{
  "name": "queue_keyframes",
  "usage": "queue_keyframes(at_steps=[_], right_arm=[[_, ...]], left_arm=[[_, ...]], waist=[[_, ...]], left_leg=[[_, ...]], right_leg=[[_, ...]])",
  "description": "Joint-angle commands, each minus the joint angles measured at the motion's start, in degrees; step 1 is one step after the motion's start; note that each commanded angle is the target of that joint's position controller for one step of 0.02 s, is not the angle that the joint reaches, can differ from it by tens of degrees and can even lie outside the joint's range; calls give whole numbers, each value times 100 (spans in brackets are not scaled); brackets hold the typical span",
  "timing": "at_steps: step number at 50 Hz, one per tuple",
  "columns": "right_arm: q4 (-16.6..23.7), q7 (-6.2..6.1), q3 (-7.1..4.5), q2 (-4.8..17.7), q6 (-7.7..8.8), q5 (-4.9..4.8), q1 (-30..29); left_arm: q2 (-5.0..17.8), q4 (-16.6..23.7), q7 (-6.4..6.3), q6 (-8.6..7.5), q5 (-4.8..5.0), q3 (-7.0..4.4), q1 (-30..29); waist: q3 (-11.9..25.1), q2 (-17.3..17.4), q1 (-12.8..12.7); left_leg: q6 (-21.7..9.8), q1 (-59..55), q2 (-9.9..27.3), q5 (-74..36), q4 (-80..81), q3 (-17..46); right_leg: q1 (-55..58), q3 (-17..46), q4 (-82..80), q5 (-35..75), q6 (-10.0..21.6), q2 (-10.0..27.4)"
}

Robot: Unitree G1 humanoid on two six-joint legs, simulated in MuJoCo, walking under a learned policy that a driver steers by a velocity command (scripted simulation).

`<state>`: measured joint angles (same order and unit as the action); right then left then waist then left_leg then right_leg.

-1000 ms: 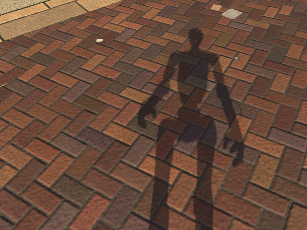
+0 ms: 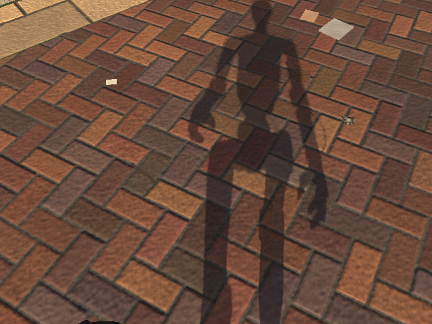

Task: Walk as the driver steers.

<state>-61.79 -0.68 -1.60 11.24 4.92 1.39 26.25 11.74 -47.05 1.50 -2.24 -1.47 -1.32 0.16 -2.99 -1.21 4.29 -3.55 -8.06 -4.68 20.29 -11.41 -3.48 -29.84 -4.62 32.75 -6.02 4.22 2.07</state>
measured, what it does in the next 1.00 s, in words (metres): walks ahead: right foot, then left foot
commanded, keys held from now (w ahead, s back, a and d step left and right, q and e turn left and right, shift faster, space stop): w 0.28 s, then w+e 0.40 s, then w+q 0.32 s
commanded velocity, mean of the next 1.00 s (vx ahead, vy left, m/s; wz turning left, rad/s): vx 0.50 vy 0.00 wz -0.12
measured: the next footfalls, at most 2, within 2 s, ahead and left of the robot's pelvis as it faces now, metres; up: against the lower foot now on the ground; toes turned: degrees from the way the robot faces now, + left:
right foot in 0.04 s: +0.19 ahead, -0.09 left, +0.00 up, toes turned -4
left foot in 0.56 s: +0.48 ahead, +0.09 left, +0.00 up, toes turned -3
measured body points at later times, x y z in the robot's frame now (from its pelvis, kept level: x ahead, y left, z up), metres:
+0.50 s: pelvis +0.27 -0.01 +0.01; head +0.30 -0.01 +0.46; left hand +0.19 +0.23 -0.13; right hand +0.46 -0.23 -0.11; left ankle +0.43 +0.11 -0.70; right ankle +0.15 -0.09 -0.73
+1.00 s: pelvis +0.52 -0.02 +0.01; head +0.55 -0.03 +0.46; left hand +0.76 +0.16 -0.10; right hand +0.40 -0.24 -0.13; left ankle +0.44 +0.09 -0.73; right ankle +0.63 -0.16 -0.71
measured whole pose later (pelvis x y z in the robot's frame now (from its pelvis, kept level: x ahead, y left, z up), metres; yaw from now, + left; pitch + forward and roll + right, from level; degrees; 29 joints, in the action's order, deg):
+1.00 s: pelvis +0.52 -0.02 +0.01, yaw -8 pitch +1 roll +2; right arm -60.4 0.3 -2.5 10.2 4.9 0.9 27.2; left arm 11.6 -48.1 1.9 -2.1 -1.5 -1.9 0.5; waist -1.9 -2.3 5.0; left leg -1.2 -0.4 -2.3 16.4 -14.7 -4.6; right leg -30.2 -1.9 34.6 -6.8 0.6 3.9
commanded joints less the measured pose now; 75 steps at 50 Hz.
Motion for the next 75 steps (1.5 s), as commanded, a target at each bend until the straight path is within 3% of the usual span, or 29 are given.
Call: queue_keyframes(at_steps=[1, 2, 3, 4, 5, 7, 8, 12, 23, 26, 28, 29, 30, 31, 32, 34, 37, 41, 48, 50, 52, 53, 54, 55, 57, 59, 64, 70, 75], right_arm=[[128, -45, -176, 963, 3, -10, -60], [253, -32, -127, 840, 13, -64, -120], [397, 37, -12, 230, 12, -283, 488], [306, 35, -166, 752, 10, -114, 329], [464, 43, -211, 786, 3, -74, -165], [532, 82, -181, 547, -10, -38, -540], [510, 113, -164, 453, -93, 48, -442], [626, 210, -159, 336, -259, 85, -754], [1500, 206, -71, 415, -182, -18, -2976], [1497, 158, -145, 633, -68, -46, -2532], [1069, 38, -308, 991, 79, 64, -969], [1085, -51, -441, 1554, 120, 229, -153], [1089, -17, -509, 1753, 2, 138, -301], [1240, 4, -391, 1207, -69, 85, -860], [1301, 18, -282, 780, -52, 37, -1258], [1219, -10, -197, 488, 17, 11, -1409], [884, 38, -170, 442, 198, -37, -889], [660, 77, -179, 584, 218, -95, -631], [459, 81, -266, 882, 85, -55, -82], [462, 70, -302, 947, 47, -31, -130], [498, 69, -325, 957, 8, -71, -315], [598, 79, -273, 735, 7, -113, -325], [874, 75, -150, 140, -7, -247, -85], [842, 38, -274, 506, -76, -179, 174], [798, 92, -325, 545, -149, -80, -326], [837, 164, -350, 429, -245, 4, -480], [1117, 308, -328, 285, -455, 56, -1102], [1641, 474, -188, 240, -462, 54, -2408], [1908, 502, -183, 396, -464, 101, -2872]], left_arm=[[715, -151, -120, -166, -35, -258, 1339], [1051, -439, -189, -219, -164, -375, 2415], [1720, -512, -204, -210, -258, -551, 2952], [1477, -506, -140, -129, -20, -513, 2601], [1199, -427, -128, -117, 74, -433, 1892], [623, -418, -100, -202, 60, -280, 1392], [459, -507, -116, -234, 81, -225, 1367], [637, -801, -119, -382, 81, -252, 1901], [769, -1098, -201, -280, 44, -240, 2848], [932, -1017, -237, -243, 1, -311, 2563], [844, -925, -194, -256, 66, -307, 2386], [400, -648, -173, -270, 222, -206, 2536], [323, -548, -195, -224, 271, -229, 2898], [741, -675, -228, -135, 146, -335, 2686], [663, -648, -170, -122, 99, -343, 2335], [464, -576, -73, -31, -4, -352, 2071], [238, -618, 11, 86, -87, -314, 2189], [334, -245, 79, 87, -132, -277, 1114], [405, 194, 22, -42, 14, -139, -105], [532, 238, -28, -109, 24, -171, -13], [682, -58, -105, -222, -22, -267, 989], [1055, -296, -183, -316, -150, -391, 1930], [1683, -261, -239, -336, -264, -527, 2463], [1670, -244, -233, -213, -125, -546, 2256], [712, -68, -186, -205, -26, -308, 1348], [463, -143, -223, -290, -14, -240, 1246], [505, -431, -236, -480, 56, -267, 1832], [646, -574, -251, -461, 20, -284, 2124], [898, -729, -309, -327, 14, -346, 2472]], waist=[[550, 408, -956], [1187, 166, -1339], [1980, -1124, -1150], [1916, -556, -1059], [898, -313, -742], [151, -45, -479], [54, -127, -308], [6, -190, -224], [-230, -289, -764], [-51, -359, -455], [836, 88, 187], [1794, 908, 330], [2229, 1897, 62], [1419, 892, -144], [713, 424, -210], [155, 517, -429], [203, 655, -555], [-50, 506, -539], [-88, 611, -245], [-4, 675, -340], [385, 420, -825], [1011, -93, -1131], [1678, -1233, -1121], [1830, -1383, -941], [461, -288, -621], [168, -454, -412], [118, -342, -348], [-223, -330, -534], [-284, -327, -604]], left_leg=[[-484, 302, 1481, -5850, -2018, 298], [-376, 1407, 1251, -4449, -3463, 162], [-76, 3514, 209, -707, -5788, -183], [-179, 4119, 90, 839, -6422, 659], [-214, 4434, 461, 341, -6449, 725], [-178, 4104, 839, -278, -5764, 655], [-118, 3794, 939, -425, -5503, 624], [90, 3964, 1033, -834, -5035, 395], [343, 4196, 786, -1805, -2336, 115], [173, 3312, 605, -1179, -1879, 173], [-110, 1093, 755, -1224, -1337, 369], [-466, -531, 2368, -347, -1130, 2172], [-930, -1009, 3175, -20, -401, 4150], [-818, -266, 2929, 486, -333, 3569], [-700, 530, 2642, 315, -200, 2734], [-364, 1436, 2117, -669, 112, 1518], [-561, 1632, 1926, -1652, 236, 1066], [-795, 1426, 1741, -2156, 433, 802], [-768, 1208, 1672, -2764, 80, 892], [-703, 1061, 1757, -2894, -242, 1063], [-517, 1338, 1477, -3241, -1350, 910], [-371, 2042, 1044, -2593, -2719, 592], [-129, 3697, 287, -6, -4534, 56], [-199, 4372, 181, 999, -5523, 392], [-242, 4513, 769, 144, -5718, 645], [-145, 4245, 981, -274, -5405, 610], [11, 4699, 1066, -1041, -5260, 457], [36, 4563, 985, -1977, -3441, 15], [-322, 4148, 700, -1316, -2594, -451]], right_leg=[[1707, -200, -583, -185, 372, -445], [3303, 605, -626, -381, 646, 304], [4987, 3430, -1046, -946, 1434, 2097], [4673, 4380, -1665, -987, 1515, 2152], [3780, 3342, -1742, -1176, 1317, 1948], [2521, 2148, -2147, -460, 911, 1397], [2126, 1706, -2286, -182, 705, 1127], [2016, 1161, -2498, 651, 793, 971], [2988, 1278, -2090, 1762, 787, 895], [3033, 1446, -1482, 2385, 624, 959], [2319, 1083, 417, 2341, 400, 425], [956, 680, 2263, 309, 199, -142], [-351, 517, 3481, -2479, 152, -724], [-661, 815, 3899, -2124, 218, -241], [-655, 833, 3795, -1633, 196, -28], [-355, 807, 3382, -1184, 127, 256], [-158, 821, 3148, -945, -6, 163], [-756, 426, 2068, -262, -268, 364], [23, 153, 219, 53, -396, 108], [366, 204, -26, -269, -296, 49], [1791, 154, -735, -224, -147, -120], [3129, 797, -916, -556, 58, 494], [4541, 2798, -1414, -1503, 363, 2108], [4293, 4050, -1920, -1950, 731, 2488], [2941, 2548, -2116, -1933, 518, 1922], [2383, 1484, -2279, -800, 257, 1510], [2538, 418, -2364, 751, 323, 1423], [2581, -496, -2454, 1156, 303, 1310], [3360, -950, -1958, 2545, 229, 1481]])
Keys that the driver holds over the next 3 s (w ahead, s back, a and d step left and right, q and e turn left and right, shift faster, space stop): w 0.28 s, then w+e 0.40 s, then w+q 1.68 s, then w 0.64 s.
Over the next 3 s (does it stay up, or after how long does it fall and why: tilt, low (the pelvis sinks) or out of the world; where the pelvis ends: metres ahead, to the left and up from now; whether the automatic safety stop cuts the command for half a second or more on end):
stays up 1.41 0.36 0.02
